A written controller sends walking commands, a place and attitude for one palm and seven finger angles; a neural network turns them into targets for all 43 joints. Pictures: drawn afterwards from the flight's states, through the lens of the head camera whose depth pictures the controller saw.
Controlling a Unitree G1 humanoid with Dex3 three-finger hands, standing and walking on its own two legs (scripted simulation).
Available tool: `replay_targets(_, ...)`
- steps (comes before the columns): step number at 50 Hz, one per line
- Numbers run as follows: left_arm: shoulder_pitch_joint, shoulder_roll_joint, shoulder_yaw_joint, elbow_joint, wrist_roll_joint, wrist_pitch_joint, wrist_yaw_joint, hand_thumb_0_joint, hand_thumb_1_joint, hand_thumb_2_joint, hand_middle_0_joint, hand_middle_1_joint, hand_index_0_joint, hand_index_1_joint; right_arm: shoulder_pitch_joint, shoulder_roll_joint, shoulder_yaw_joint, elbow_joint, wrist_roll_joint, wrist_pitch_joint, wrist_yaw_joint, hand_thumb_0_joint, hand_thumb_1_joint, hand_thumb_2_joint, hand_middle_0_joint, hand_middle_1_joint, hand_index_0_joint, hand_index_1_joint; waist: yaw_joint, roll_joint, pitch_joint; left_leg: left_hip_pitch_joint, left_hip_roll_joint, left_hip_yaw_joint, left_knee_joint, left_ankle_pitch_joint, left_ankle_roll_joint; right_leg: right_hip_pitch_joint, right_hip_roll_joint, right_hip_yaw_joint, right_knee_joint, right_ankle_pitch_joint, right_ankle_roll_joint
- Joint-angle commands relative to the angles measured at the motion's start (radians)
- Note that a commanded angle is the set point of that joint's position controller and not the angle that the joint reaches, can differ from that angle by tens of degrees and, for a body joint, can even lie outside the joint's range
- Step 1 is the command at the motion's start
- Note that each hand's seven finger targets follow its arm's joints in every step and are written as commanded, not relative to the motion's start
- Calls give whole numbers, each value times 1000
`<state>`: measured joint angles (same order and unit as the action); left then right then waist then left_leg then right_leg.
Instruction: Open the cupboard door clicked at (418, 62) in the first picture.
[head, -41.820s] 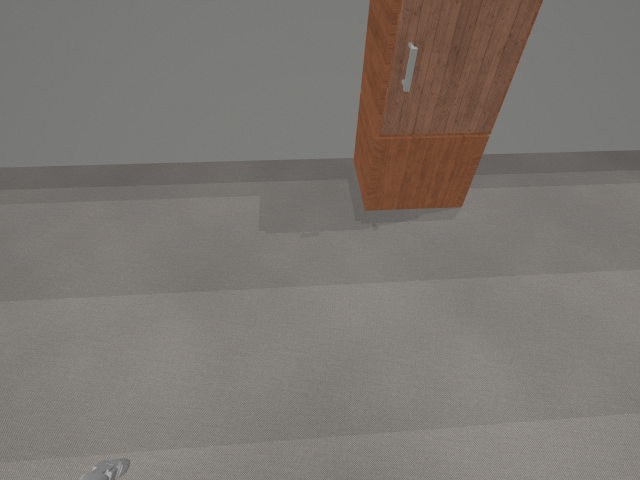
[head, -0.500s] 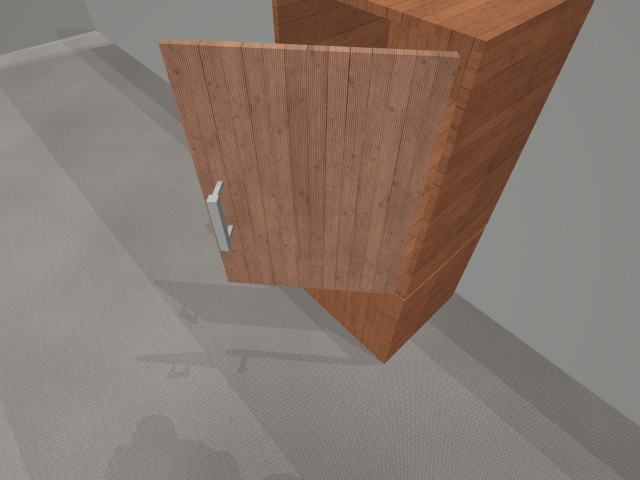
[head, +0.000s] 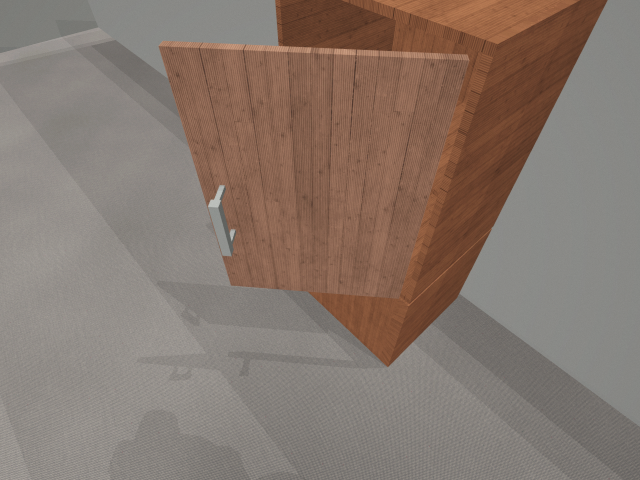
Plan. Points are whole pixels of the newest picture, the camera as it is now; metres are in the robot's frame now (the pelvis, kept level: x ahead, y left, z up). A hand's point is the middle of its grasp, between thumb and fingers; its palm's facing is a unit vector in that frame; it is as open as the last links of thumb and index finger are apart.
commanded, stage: look again from close up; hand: left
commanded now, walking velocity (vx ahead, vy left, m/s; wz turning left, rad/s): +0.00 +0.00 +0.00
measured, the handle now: (224, 221) +0.57 +0.23 -0.08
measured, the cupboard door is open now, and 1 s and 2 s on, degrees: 42 42 42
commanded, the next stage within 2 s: raise the hand with hooked fingers in 0.52 s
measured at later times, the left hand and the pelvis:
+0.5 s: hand out of the picture +0.01 +0.17 -0.17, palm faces +0.03 -0.98 -0.21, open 7.4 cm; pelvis +0.00 -0.01 +0.00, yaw +0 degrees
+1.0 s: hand (197, 457) +0.16 +0.17 -0.06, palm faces -0.07 -1.00 +0.01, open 8.3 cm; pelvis -0.05 +0.00 -0.08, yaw +0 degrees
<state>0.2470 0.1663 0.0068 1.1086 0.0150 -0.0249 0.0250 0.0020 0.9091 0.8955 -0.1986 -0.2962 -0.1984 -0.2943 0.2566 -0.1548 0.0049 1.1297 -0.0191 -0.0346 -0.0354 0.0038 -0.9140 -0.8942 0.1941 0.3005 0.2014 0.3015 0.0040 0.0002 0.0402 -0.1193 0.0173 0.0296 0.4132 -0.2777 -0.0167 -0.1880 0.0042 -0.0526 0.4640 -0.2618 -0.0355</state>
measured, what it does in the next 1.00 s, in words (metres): lowers itself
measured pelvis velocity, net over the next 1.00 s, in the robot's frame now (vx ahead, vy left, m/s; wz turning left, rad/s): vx -0.05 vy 0.00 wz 0.01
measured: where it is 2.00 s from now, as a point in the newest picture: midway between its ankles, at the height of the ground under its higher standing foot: outside the picture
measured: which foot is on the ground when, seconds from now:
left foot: down 0.00-1.00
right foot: down 0.00-1.00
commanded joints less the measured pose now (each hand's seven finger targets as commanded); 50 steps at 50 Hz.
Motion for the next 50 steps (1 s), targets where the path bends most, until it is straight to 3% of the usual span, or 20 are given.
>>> replay_targets(1,47,116,19,-36,-2,-11,8,0,900,900,-200,-300,-200,-300,62,-96,-17,-26,4,-6,-5,0,-900,-900,200,300,200,300,1,-9,9,-53,83,-60,-62,198,38,25,-118,111,-74,249,-18)
replay_targets(18,46,124,20,-40,-5,-13,8,0,900,900,-200,-300,-200,-300,61,-97,-17,-13,4,-5,-5,0,-900,-900,200,300,200,300,3,1,-13,-35,84,-57,-64,204,33,43,-120,114,-85,264,-20)
replay_targets(30,54,116,18,-37,-4,-11,8,0,900,900,-200,-300,-200,-300,70,-85,-16,-8,4,1,-4,0,-900,-900,200,300,200,300,3,-8,22,-56,79,-55,-69,158,29,23,-117,118,-113,199,-19)
replay_targets(31,180,117,21,16,2,-30,53,0,900,900,-200,-300,-200,-300,-48,-111,-25,-77,17,-5,5,0,-900,-900,200,300,200,300,53,-31,5,-127,78,12,183,135,3,51,-198,194,-85,763,46)
replay_targets(32,-605,340,115,-1512,-228,-258,25,0,877,890,-202,-315,-202,-315,-35,-283,-30,-436,66,-160,-38,0,-900,-900,200,300,200,300,-80,187,-479,104,-33,-14,9,245,45,166,-111,142,-9,534,8)
replay_targets(33,-139,272,137,-1222,-141,-201,62,0,853,880,-203,-330,-203,-330,-108,-185,-12,-382,45,-237,-72,0,-900,-900,200,300,200,300,20,328,-431,121,-20,25,0,376,58,148,-41,85,23,353,-22)
replay_targets(34,-103,201,99,-1122,-166,-155,104,0,830,870,-205,-345,-205,-345,-97,-206,-24,-331,55,-257,-73,0,-900,-900,200,300,200,300,-5,296,-324,29,-4,5,27,296,29,61,-38,37,11,199,-13)
replay_targets(35,153,-59,-42,-890,-175,-70,85,0,807,860,-207,-360,-207,-360,-66,-149,-24,-327,69,-256,-62,0,-900,-900,200,300,200,300,-28,94,-156,-62,13,-15,21,240,38,-30,-27,4,-1,160,8)
replay_targets(36,-47,-15,-16,-1068,-221,-117,59,0,783,850,-208,-375,-208,-375,-98,-202,-26,-411,79,-270,-56,0,-900,-900,200,300,200,300,-50,-4,-13,-136,6,-52,41,152,44,-124,-32,-8,0,98,26)
replay_targets(37,-46,41,32,-1046,-219,-178,31,0,760,840,-210,-390,-210,-390,-86,-227,-49,-428,67,-285,-57,0,-900,-900,200,300,200,300,-68,-123,-24,-163,-1,-42,88,72,50,-206,-31,-14,-2,-14,38)
replay_targets(38,-23,26,36,-945,-212,-238,4,0,737,830,-212,-405,-212,-405,-82,-231,-57,-447,52,-295,-55,0,-900,-900,200,300,200,300,-75,-239,52,-256,-13,-44,141,-6,52,-313,-29,-13,11,-129,48)
replay_targets(39,40,20,66,-815,-209,-288,-29,0,713,820,-213,-420,-213,-420,-83,-232,-63,-476,47,-297,-45,0,-900,-900,200,300,200,300,-57,-273,84,-347,-29,-46,199,-65,44,-386,-36,-1,45,-231,46)
replay_targets(40,99,-5,70,-782,-222,-356,-75,0,690,810,-215,-435,-215,-435,-87,-225,-66,-509,38,-302,-33,0,-900,-900,200,300,200,300,-26,-335,35,-419,-38,-44,256,-86,35,-417,-36,14,95,-292,44)
replay_targets(41,176,1,99,-774,-238,-431,-126,0,667,800,-217,-450,-217,-450,-109,-221,-77,-542,32,-313,-20,0,-900,-900,200,300,200,300,13,-326,-8,-487,-43,-33,310,-99,25,-431,-35,32,151,-314,38)
replay_targets(43,299,5,124,-801,-265,-567,-243,0,620,780,-220,-480,-220,-480,-133,-222,-91,-610,20,-321,18,0,-900,-900,200,300,200,300,60,-255,-143,-566,-62,-12,403,-73,12,-386,-34,42,278,-191,22)
replay_targets(44,339,59,187,-764,-268,-617,-306,0,597,770,-222,-495,-222,-495,-122,-229,-104,-632,26,-315,40,0,-900,-900,200,300,200,300,86,-128,-208,-576,-71,-5,451,-14,2,-352,-38,53,355,-70,1)
replay_targets(45,322,64,178,-790,-273,-667,-370,0,573,760,-223,-510,-223,-510,-143,-227,-100,-657,26,-311,54,0,-900,-900,200,300,200,300,77,-83,-247,-615,-75,-1,500,7,0,-371,-43,55,415,15,-3)
replay_targets(46,287,117,220,-796,-269,-692,-407,0,550,750,-225,-525,-225,-525,-154,-227,-105,-674,31,-304,55,0,-900,-900,200,300,200,300,74,-66,-288,-673,-75,9,552,5,3,-394,-53,86,456,45,1)
replay_targets(48,240,154,258,-887,-282,-665,-427,0,503,730,-228,-555,-228,-555,-178,-224,-105,-739,39,-276,48,0,-900,-900,200,300,200,300,85,-69,-346,-756,-79,27,599,-39,18,-416,-56,128,479,-23,11)
replay_targets(50,102,178,264,-1043,-310,-629,-419,0,457,710,-232,-585,-232,-585,-186,-227,-104,-795,42,-257,37,0,-900,-900,200,300,200,300,71,19,-355,-760,-71,15,621,-88,26,-491,-42,135,492,-162,4)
